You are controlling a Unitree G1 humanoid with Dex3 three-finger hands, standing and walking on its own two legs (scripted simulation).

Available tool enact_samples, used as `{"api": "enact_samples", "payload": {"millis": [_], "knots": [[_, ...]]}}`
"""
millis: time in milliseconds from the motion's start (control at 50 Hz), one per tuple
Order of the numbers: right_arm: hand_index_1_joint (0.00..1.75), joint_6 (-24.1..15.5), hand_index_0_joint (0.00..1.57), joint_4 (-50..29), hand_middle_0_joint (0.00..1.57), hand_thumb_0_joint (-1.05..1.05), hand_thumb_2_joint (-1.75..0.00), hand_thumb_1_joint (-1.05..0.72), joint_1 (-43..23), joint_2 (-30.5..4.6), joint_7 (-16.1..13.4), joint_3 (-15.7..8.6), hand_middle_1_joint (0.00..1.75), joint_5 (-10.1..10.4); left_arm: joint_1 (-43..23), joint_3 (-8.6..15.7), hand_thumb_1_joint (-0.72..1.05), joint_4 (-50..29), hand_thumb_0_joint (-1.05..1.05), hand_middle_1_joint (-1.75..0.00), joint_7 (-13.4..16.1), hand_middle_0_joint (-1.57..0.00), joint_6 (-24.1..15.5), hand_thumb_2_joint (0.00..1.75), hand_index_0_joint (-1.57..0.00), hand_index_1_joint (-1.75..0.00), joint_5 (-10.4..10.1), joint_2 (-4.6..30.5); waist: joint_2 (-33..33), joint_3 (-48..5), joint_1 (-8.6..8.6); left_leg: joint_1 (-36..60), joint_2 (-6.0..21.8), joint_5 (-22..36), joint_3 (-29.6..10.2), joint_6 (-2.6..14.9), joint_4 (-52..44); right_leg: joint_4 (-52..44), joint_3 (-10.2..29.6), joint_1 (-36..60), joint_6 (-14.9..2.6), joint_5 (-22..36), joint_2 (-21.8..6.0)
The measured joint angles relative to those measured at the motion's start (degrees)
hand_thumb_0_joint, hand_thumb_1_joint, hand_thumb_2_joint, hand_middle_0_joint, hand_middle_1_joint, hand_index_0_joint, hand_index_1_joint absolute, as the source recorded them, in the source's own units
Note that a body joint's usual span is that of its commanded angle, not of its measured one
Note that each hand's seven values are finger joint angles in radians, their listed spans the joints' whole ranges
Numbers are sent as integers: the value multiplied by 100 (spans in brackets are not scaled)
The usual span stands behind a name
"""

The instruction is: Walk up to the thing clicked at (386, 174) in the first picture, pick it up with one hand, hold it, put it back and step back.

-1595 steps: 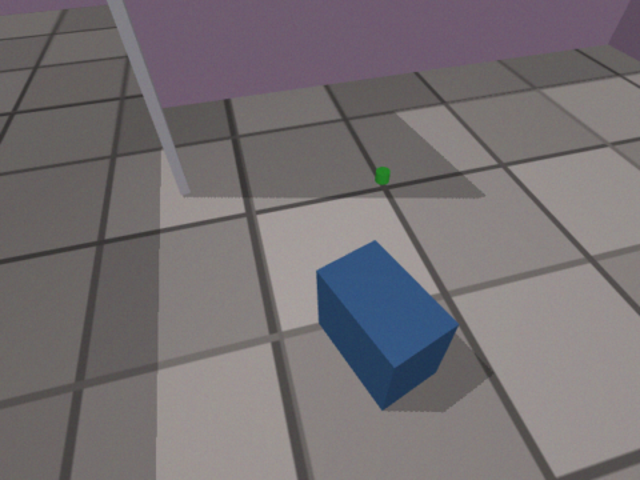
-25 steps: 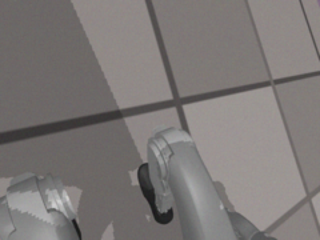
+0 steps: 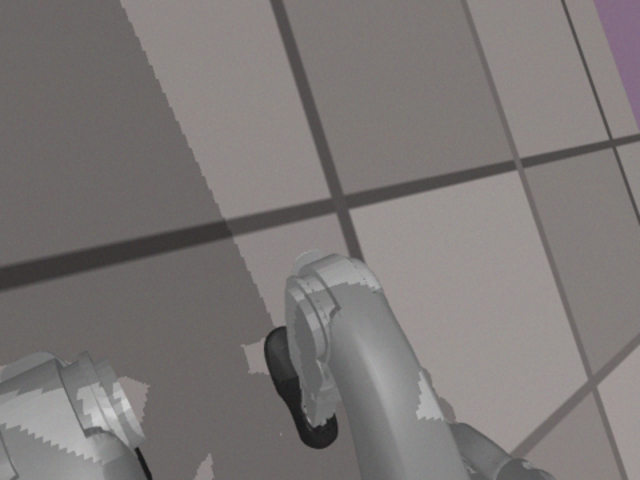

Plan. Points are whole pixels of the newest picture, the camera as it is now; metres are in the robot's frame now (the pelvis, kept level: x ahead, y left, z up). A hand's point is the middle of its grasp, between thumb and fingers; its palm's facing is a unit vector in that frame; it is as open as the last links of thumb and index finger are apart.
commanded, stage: close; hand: left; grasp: from above
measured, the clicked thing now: out of the picture +0.45 +0.35 -0.27
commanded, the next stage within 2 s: settle in 1.30 s
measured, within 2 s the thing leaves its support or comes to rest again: leaves its support in 1.70 s
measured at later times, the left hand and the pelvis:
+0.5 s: hand out of the picture +0.43 +0.34 -0.24, palm faces -0.42 -0.18 -0.89, open 10.3 cm; pelvis +0.00 +0.00 +0.00, yaw +0 degrees
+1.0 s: hand out of the picture +0.43 +0.34 -0.24, palm faces -0.43 -0.18 -0.88, open 8.8 cm; pelvis +0.00 +0.00 +0.00, yaw +0 degrees
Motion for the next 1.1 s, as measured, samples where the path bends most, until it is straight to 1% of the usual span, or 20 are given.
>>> {"api": "enact_samples", "payload": {"millis": [60,120,160,220,360,420,520,560,620,680,760,860,940,1100], "knots": [[30,-21,21,6,20,0,-90,-90,0,5,18,24,30,10,-1,-24,-26,1,0,-99,-34,-22,-19,83,-25,-95,-47,10,-8,-1,8,1,-6,-13,-15,-14,6,4,-13,0,-21,-9,-4],[30,-22,21,4,20,0,-90,-90,-26,13,39,61,30,0,34,-71,-21,-30,0,-98,-69,-24,-63,80,-28,-94,-54,22,-17,19,13,21,-10,-28,-35,-25,16,7,-25,18,1,-18,-3],[30,-24,21,-2,20,0,-90,-90,-38,21,44,72,30,1,56,-71,-19,-53,0,-97,-57,-26,-106,78,-31,-92,-56,19,-19,28,24,32,-11,-36,-48,-31,19,5,-34,29,13,-21,-2],[30,-41,21,-13,20,0,-90,-90,-67,24,66,87,30,-8,71,-134,-14,-34,0,-95,-31,-29,-131,75,-34,-90,-63,1,-20,49,32,45,-11,-44,-57,-34,27,8,-39,42,23,-24,1],[30,-81,21,-39,20,0,-90,-90,-112,18,88,106,30,-1,88,-46,-5,-45,0,-90,100,-37,-144,69,-42,-85,-23,-5,-50,79,36,74,4,-41,-70,-39,26,-3,-45,57,47,1,17],[30,-107,21,-35,20,0,-90,-90,-110,0,83,91,30,4,39,-72,-1,1,0,-88,116,-39,-96,67,-44,-83,-20,9,-53,69,20,65,-1,-26,-71,-44,26,0,-49,48,18,13,14],[30,-119,20,-58,20,0,-90,-90,-102,-55,57,82,30,29,-4,-50,4,58,0,-84,67,-44,-44,63,-49,-79,-71,61,-40,97,-8,56,0,-5,-69,-30,18,-18,-51,51,27,26,16],[30,-127,20,-63,20,0,-90,-90,-85,-75,59,79,30,29,2,-104,6,50,0,-83,32,-46,-25,61,-51,-78,-95,61,-40,109,-10,64,3,-2,-62,-27,8,-25,-47,56,19,34,16],[30,-125,20,-65,20,0,-90,-90,-56,-96,58,95,30,51,27,-102,9,14,0,-81,-20,-49,-45,58,-54,-76,-136,57,-47,118,-1,78,9,-1,-63,-28,-3,-37,-49,66,25,40,19],[30,-123,20,-61,20,0,-90,-90,-45,-104,58,115,30,51,50,-155,13,0,0,-79,-47,-51,-77,56,-57,-73,-161,58,-55,129,4,91,10,-2,-68,-29,-9,-46,-54,78,35,41,19],[30,-121,20,-70,20,0,-90,-90,-21,-97,47,118,30,61,73,-111,15,-62,0,-77,-42,-54,-138,51,-61,-71,-133,73,-63,132,24,101,13,-3,-71,-35,-19,-57,-58,85,26,46,19],[30,-99,20,-83,20,0,-90,-90,-39,-80,38,131,30,44,45,-156,16,-19,-1,-73,1,-55,-152,48,-66,-67,-114,82,-69,118,28,101,12,-3,-80,-39,-26,-70,-67,86,32,51,20],[30,-107,20,-92,20,0,-90,-90,-82,-75,23,162,30,36,21,-195,16,39,-1,-71,46,-55,-141,48,-71,-66,-111,105,-82,125,8,107,10,8,-87,-36,-26,-77,-73,98,34,62,21],[30,-131,20,-136,20,0,-90,-90,-127,-85,-6,231,30,17,-43,-309,14,113,-1,-71,79,-57,-122,50,-73,-65,-173,137,-94,170,-11,125,16,16,-93,-28,-26,-91,-81,122,33,75,27]]}}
